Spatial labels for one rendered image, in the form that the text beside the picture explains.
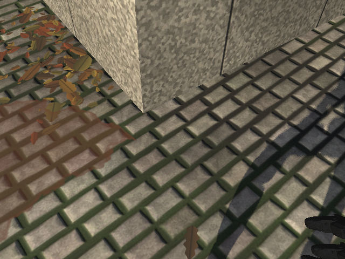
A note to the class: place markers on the robot right hand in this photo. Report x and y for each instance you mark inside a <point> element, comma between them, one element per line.
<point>328,224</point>

